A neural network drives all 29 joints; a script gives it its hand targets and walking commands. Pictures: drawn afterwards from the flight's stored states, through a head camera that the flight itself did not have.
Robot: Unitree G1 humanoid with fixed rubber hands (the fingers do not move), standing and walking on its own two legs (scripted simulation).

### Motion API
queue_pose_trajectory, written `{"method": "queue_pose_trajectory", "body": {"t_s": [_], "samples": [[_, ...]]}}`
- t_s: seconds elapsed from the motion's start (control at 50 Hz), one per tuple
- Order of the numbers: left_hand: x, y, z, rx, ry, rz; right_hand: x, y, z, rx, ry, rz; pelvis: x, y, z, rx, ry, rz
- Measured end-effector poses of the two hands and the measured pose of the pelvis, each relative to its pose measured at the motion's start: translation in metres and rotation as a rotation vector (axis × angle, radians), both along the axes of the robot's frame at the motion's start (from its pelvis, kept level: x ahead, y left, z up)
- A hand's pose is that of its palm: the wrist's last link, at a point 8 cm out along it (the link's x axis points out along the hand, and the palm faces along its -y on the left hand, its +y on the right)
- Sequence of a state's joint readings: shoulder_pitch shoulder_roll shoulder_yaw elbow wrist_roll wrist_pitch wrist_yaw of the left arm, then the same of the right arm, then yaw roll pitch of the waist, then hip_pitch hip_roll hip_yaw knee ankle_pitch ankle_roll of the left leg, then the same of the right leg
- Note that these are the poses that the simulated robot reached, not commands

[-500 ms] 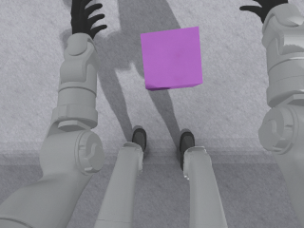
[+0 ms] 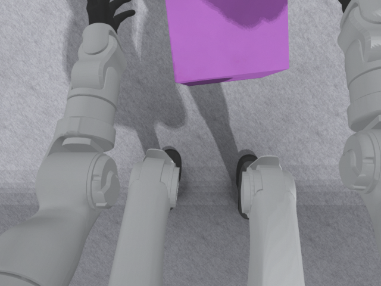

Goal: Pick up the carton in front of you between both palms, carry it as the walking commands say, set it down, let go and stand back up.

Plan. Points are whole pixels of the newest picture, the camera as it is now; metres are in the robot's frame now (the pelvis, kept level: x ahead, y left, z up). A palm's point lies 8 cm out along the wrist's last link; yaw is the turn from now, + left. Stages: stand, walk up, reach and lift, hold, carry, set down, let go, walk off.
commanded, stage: reach and lift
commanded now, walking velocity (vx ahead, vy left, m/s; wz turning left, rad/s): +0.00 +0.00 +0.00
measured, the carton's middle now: (223, 34) +0.55 -0.03 -0.34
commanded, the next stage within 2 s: none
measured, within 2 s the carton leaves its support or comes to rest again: leaves its support in 1.22 s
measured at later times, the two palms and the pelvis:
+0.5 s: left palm (132, 33) +0.54 +0.16 -0.27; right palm (313, 11) +0.57 -0.20 -0.27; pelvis -0.01 -0.01 -0.09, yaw +1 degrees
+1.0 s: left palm (147, 33) +0.54 +0.13 -0.26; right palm (302, 13) +0.56 -0.18 -0.26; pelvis -0.02 +0.00 -0.09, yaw +0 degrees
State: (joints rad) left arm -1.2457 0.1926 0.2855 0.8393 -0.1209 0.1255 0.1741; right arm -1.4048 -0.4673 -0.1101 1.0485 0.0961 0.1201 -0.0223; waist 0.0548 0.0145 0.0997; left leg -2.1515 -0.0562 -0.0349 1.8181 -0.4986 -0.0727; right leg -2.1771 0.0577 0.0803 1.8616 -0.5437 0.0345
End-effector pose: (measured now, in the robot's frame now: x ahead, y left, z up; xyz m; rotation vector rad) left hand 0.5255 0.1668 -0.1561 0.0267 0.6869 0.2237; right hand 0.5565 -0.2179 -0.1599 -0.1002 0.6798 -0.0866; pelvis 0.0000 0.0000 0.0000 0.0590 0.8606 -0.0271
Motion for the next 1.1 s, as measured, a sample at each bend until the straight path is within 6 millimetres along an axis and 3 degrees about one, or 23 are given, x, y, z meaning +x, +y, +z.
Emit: {"method": "queue_pose_trajectory", "body": {"t_s": [0.18,0.32,0.4,0.56,0.74,0.88,1.1], "samples": [[0.0,-0.005,-0.058,-0.014,0.036,-0.005,0.002,0.009,-0.055,0.02,0.033,0.012,-0.021,-0.002,-0.055,0.004,-0.116,0.007],[-0.001,-0.007,-0.103,-0.023,0.067,-0.017,-0.001,0.012,-0.102,0.016,0.063,0.016,-0.023,-0.004,-0.078,0.004,-0.19,0.015],[0.002,-0.006,-0.116,-0.015,0.065,-0.018,0.002,0.014,-0.115,0.017,0.055,0.018,-0.018,-0.005,-0.086,0.003,-0.221,0.014],[0.015,-0.009,-0.112,-0.02,0.028,-0.024,0.015,0.023,-0.11,0.022,0.018,0.03,-0.011,-0.004,-0.096,0.003,-0.226,0.016],[0.005,-0.016,-0.11,-0.031,0.045,-0.033,0.004,0.028,-0.107,0.029,0.038,0.033,-0.015,-0.002,-0.093,0.0,-0.215,0.018],[0.007,-0.041,-0.109,-0.066,0.032,-0.057,0.004,0.04,-0.106,0.033,0.047,0.053,-0.022,-0.002,-0.09,-0.001,-0.244,0.016],[0.013,-0.036,-0.107,-0.074,0.067,-0.058,0.005,0.043,-0.105,0.052,0.078,0.083,-0.015,-0.006,-0.098,-0.006,-0.246,0.011]]}}
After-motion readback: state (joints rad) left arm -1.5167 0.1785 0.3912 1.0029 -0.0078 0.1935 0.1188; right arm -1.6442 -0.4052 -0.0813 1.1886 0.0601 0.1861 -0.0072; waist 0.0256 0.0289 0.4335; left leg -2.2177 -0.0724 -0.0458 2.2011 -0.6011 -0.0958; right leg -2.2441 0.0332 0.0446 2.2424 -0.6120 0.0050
